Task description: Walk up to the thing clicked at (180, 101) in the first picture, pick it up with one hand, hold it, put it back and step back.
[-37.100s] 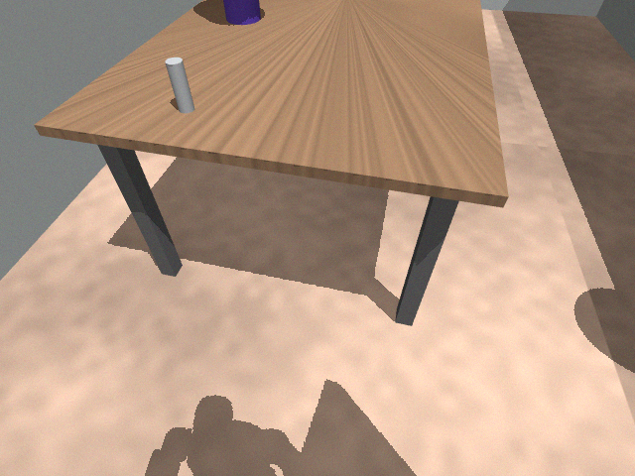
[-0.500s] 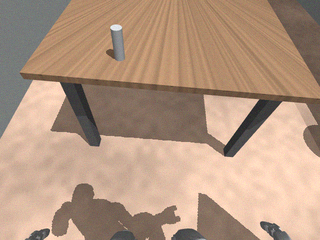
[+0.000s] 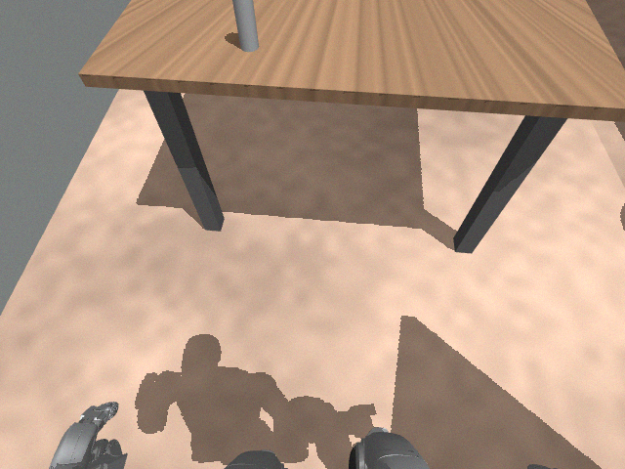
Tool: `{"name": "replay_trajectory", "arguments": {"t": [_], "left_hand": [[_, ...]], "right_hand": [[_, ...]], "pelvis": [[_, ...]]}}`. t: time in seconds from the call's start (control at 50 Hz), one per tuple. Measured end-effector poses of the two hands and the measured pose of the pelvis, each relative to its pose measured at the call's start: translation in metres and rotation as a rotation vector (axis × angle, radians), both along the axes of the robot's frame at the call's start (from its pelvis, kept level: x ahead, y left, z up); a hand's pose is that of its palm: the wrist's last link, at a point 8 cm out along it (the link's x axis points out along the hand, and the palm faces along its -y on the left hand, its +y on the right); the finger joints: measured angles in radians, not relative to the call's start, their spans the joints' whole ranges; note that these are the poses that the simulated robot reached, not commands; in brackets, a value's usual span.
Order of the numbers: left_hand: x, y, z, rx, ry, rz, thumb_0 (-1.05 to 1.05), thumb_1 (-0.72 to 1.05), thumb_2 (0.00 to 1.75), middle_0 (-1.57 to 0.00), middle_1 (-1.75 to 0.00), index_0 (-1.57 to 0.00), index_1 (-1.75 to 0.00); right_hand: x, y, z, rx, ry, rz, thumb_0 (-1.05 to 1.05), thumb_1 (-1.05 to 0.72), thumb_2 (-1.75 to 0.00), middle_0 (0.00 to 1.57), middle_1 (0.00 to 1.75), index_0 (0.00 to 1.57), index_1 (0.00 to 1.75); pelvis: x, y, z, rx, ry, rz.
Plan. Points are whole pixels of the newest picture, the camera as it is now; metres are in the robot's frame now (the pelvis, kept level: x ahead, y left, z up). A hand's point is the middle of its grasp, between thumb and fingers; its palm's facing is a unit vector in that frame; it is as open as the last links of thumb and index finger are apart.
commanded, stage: step back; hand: left
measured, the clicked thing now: (245, 17) +0.93 +0.16 +0.04
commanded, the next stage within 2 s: stand in 1.60 s
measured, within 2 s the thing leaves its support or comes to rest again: neither
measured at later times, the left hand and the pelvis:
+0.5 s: hand out of the picture -0.10 +0.25 -0.12, palm faces -0.07 -0.89 -0.45, open 7.4 cm; pelvis -0.17 -0.03 +0.01, yaw -5 degrees
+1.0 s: hand out of the picture -0.20 +0.25 -0.13, palm faces +0.03 -0.92 -0.38, open 7.4 cm; pelvis -0.24 -0.02 +0.01, yaw +0 degrees
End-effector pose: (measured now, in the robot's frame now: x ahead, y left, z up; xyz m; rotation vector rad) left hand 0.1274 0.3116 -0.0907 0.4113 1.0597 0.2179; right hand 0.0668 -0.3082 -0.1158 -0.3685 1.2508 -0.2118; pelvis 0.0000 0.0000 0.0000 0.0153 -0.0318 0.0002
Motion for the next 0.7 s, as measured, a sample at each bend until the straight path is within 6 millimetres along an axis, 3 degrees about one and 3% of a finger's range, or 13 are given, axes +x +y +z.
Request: {"name": "replay_trajectory", "arguments": {"t": [0.1, 0.22, 0.34, 0.4, 0.48, 0.6, 0.7], "left_hand": [[-0.030, -0.005, -0.008, -0.053, 0.012, 0.014, 0.00, 0.90, 0.90, -0.21, -0.30, -0.21, -0.30], [-0.083, -0.012, -0.007, -0.073, 0.057, 0.008, 0.00, 0.90, 0.90, -0.21, -0.30, -0.21, -0.30], [-0.149, -0.019, -0.014, -0.014, 0.118, -0.012, 0.00, 0.90, 0.90, -0.21, -0.30, -0.21, -0.30], [-0.187, -0.028, -0.008, -0.002, 0.144, -0.002, 0.00, 0.90, 0.90, -0.21, -0.30, -0.21, -0.30], [-0.229, -0.027, 0.010, 0.026, 0.163, 0.024, 0.01, 0.90, 0.89, -0.21, -0.30, -0.21, -0.30], [-0.254, -0.013, 0.024, 0.070, 0.108, 0.032, 0.01, 0.90, 0.89, -0.21, -0.30, -0.21, -0.30], [-0.272, 0.008, 0.015, 0.054, 0.032, 0.069, 0.01, 0.90, 0.89, -0.21, -0.30, -0.21, -0.30]], "right_hand": [[-0.029, 0.010, 0.016, 0.003, -0.029, 0.012, 0.01, -0.90, -0.90, 0.20, 0.30, 0.21, 0.30], [-0.042, -0.002, 0.036, -0.028, -0.122, 0.014, 0.01, -0.90, -0.90, 0.21, 0.30, 0.21, 0.30], [-0.063, -0.027, 0.024, -0.016, -0.207, 0.015, 0.00, -0.90, -0.90, 0.20, 0.30, 0.21, 0.30], [-0.088, -0.035, 0.013, 0.004, -0.197, -0.012, 0.00, -0.90, -0.90, 0.20, 0.30, 0.21, 0.30], [-0.130, -0.033, 0.014, 0.042, -0.140, -0.041, 0.00, -0.90, -0.90, 0.20, 0.30, 0.21, 0.30], [-0.197, -0.031, 0.000, 0.040, -0.035, -0.031, 0.00, -0.90, -0.90, 0.20, 0.30, 0.21, 0.30], [-0.234, -0.015, -0.008, 0.034, 0.039, 0.008, 0.01, -0.90, -0.90, 0.20, 0.30, 0.20, 0.30]], "pelvis": [[-0.033, 0.003, 0.007, -0.013, -0.027, -0.011], [-0.071, -0.003, 0.014, -0.035, -0.002, -0.052], [-0.122, -0.019, 0.000, -0.019, -0.002, -0.102], [-0.147, -0.024, 0.000, -0.063, -0.026, -0.076], [-0.166, -0.027, 0.012, 0.016, -0.015, -0.098], [-0.200, -0.022, 0.012, 0.010, 0.004, -0.042], [-0.223, -0.012, 0.002, 0.000, -0.015, 0.021]]}}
